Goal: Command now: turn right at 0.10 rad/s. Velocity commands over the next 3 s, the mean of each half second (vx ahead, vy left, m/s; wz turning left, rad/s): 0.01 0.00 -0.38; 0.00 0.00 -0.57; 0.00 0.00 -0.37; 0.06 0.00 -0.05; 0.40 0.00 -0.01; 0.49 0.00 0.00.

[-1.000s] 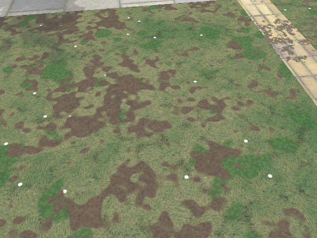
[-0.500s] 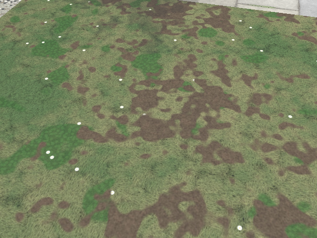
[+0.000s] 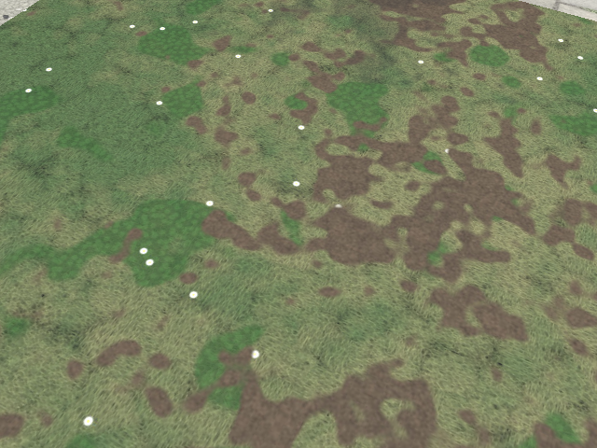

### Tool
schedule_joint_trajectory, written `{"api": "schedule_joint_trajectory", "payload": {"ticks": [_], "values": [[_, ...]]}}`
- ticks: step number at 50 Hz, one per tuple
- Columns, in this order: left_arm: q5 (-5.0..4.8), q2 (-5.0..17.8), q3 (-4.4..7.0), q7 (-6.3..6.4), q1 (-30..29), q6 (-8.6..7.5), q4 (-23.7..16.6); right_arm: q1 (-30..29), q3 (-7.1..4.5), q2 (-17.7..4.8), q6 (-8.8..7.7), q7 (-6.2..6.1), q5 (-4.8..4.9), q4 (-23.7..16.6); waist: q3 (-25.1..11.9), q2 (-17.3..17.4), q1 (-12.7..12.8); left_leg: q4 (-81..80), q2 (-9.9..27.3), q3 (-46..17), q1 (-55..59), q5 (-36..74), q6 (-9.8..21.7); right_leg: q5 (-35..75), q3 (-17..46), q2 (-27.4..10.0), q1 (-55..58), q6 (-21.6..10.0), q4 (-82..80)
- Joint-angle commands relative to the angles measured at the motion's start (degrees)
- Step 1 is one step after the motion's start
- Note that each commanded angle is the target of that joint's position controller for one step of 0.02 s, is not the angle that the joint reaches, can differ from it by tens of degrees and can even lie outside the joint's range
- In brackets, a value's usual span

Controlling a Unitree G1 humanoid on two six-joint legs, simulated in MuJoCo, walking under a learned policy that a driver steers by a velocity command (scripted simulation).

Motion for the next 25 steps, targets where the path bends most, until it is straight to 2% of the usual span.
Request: {"api": "schedule_joint_trajectory", "payload": {"ticks": [1,3,4,5,6,7,8,9,10,11,12,14,17,19,20,21,22,23,24,25], "values": [[-0.32,6.1,1.35,-0.25,1.4,0.21,-3.0,-1.1,-1.44,-7.9,-0.62,-0.35,-0.32,-3.2,-7.7,10.6,0.1,-8.9,16.4,-10.4,1.1,1.2,9.1,-0.1,-1.8,0.4,10.8,-0.8,-2.3],[-0.39,6.1,1.27,-0.62,1.1,0.22,-3.3,-1.4,-1.52,-8.6,-0.18,-1.03,0.11,-3.3,-6.1,9.8,-0.2,-7.4,17.9,-12.0,4.4,1.1,8.9,-1.8,-2.8,1.2,9.7,-1.5,-6.2],[-0.39,5.4,1.09,-1.05,2.3,0.21,-3.1,-1.5,-1.51,-8.5,0.08,-1.36,0.61,-3.3,-5.8,9.3,0.4,-5.8,17.8,-11.6,5.7,1.8,8.4,-1.3,-3.7,1.9,11.0,-2.0,-10.6],[-0.18,4.8,1.02,-1.42,4.3,0.19,-2.4,-1.7,-1.51,-8.3,0.31,-1.62,1.29,-3.3,-5.7,9.0,1.5,-3.9,17.2,-10.7,6.5,2.7,7.4,1.8,-5.0,3.1,13.2,-2.8,-16.2],[0.41,5.2,1.08,-1.75,5.5,0.25,-2.1,-0.5,-1.62,-7.9,0.38,-1.79,2.01,-3.0,-4.9,7.7,1.7,-1.7,15.8,-9.3,6.7,2.4,5.3,6.9,-4.1,3.1,14.7,-4.2,-21.3],[1.44,7.9,1.56,-1.85,6.2,0.20,-2.5,-0.1,-1.63,-6.7,0.22,-2.12,2.14,-3.6,-4.1,2.2,0.6,5.3,12.3,-5.7,3.9,-0.3,1.9,17.3,3.4,-1.5,16.2,-6.7,-24.2],[0.81,11.9,2.76,-1.77,5.8,0.31,-2.9,0.4,-1.51,-4.6,-0.25,-1.97,1.19,-4.8,-3.1,-9.5,-1.9,12.5,3.9,3.4,-2.5,-7.1,-2.5,23.2,12.8,-7.6,18.2,-12.1,-27.2],[0.76,11.5,2.97,-1.91,7.0,0.14,-3.6,-5.8,-1.54,-5.2,-0.68,-1.74,0.79,-6.9,-1.5,-14.6,2.2,15.8,1.4,4.4,-7.4,-13.6,-4.4,19.3,23.3,-12.5,17.8,-17.4,-32.4],[1.84,10.2,2.73,-1.66,8.0,-0.40,-4.2,-9.0,-2.01,-5.9,-0.79,-1.49,1.33,-8.0,-2.2,-14.0,4.2,23.7,2.0,1.5,-10.5,-19.9,-4.8,19.4,26.3,-13.7,20.0,-19.0,-33.4],[2.19,10.4,2.94,-1.22,8.3,-0.85,-4.5,-9.1,-2.30,-5.4,-0.55,-1.31,1.78,-7.8,-3.1,-10.9,4.3,30.9,2.2,0.1,-13.1,-22.7,-5.4,21.9,26.2,-13.4,22.0,-19.3,-32.7],[1.56,11.0,3.25,-0.87,7.2,-1.14,-5.3,-7.7,-2.51,-5.1,-0.20,-1.13,1.90,-7.4,-3.7,-7.9,3.3,34.8,2.8,-0.8,-14.6,-22.6,-6.0,24.6,24.2,-12.2,23.0,-18.4,-31.3],[-0.07,10.3,3.30,-0.06,4.0,-0.59,-6.8,-7.4,-2.12,-3.7,-0.09,-0.95,1.87,-7.9,-5.4,-4.6,1.6,31.9,4.2,-1.3,-13.1,-18.9,-6.9,28.7,19.7,-8.8,23.1,-15.5,-29.1],[-0.62,9.7,3.49,0.15,4.4,1.23,-7.5,-8.2,-0.83,-0.7,-0.50,-0.60,2.19,-9.0,-8.2,-6.0,2.3,20.2,2.8,1.3,-6.1,-16.0,-7.4,31.4,16.7,-5.2,22.9,-13.9,-26.4],[-0.79,10.3,3.80,-0.14,5.2,1.93,-8.0,-6.6,-0.94,-1.7,-0.87,-0.12,2.83,-9.0,-9.0,-8.3,2.6,13.1,1.9,1.6,-1.8,-15.1,-7.2,30.3,18.9,-5.2,22.6,-14.5,-26.2],[-1.00,10.6,3.87,-0.28,4.7,2.04,-8.4,-4.9,-1.16,-2.5,-1.05,0.10,3.04,-8.7,-8.8,-9.0,2.0,8.1,1.7,1.6,0.6,-13.0,-7.0,28.6,20.2,-5.0,22.1,-14.3,-26.0],[-1.47,10.4,3.78,-0.35,3.5,2.19,-8.9,-2.4,-1.42,-3.1,-1.26,0.31,3.08,-8.0,-8.4,-9.0,0.4,0.3,1.6,2.2,4.7,-7.7,-6.4,25.5,20.7,-4.0,20.5,-13.2,-25.0],[-1.64,9.5,3.62,-0.32,3.8,2.26,-9.2,-0.4,-1.91,-4.2,-1.33,0.40,2.83,-7.5,-8.5,-7.6,-0.2,-5.4,3.1,1.5,10.4,-2.7,-5.3,18.9,20.5,-2.4,17.0,-11.3,-23.3],[-0.85,6.8,2.92,-0.38,5.3,2.27,-9.8,2.3,-2.88,-7.8,-1.14,0.03,1.87,-7.6,-10.0,0.3,0.3,-6.8,13.2,-6.9,19.1,2.4,-1.5,5.0,16.8,1.1,8.3,-8.3,-14.6],[-0.74,5.3,2.54,-0.62,5.9,1.37,-11.7,1.8,-3.96,-13.3,-0.44,0.12,0.04,-7.6,-6.9,20.7,2.7,-8.8,27.1,-23.3,21.1,16.6,8.0,-15.8,5.3,10.6,-7.5,-4.3,-4.1],[0.31,9.9,3.98,-1.05,5.1,0.46,-11.2,2.0,-3.63,-10.9,-1.10,0.14,-1.26,-8.8,-7.0,18.6,0.9,-10.3,31.6,-28.3,18.7,17.6,13.9,-19.2,6.3,6.8,-9.4,-1.5,10.7]]}}
Next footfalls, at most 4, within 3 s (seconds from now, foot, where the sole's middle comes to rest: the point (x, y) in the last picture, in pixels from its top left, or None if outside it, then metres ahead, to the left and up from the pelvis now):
0.12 right None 0.04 -0.15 -0.77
0.46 left None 0.07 0.09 -0.77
0.86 right None -0.05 -0.16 -0.77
1.32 left None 0.08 0.03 -0.77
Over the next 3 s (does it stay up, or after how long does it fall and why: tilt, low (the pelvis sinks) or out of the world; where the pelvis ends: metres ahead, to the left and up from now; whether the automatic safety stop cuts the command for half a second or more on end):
stays up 0.32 -0.36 0.01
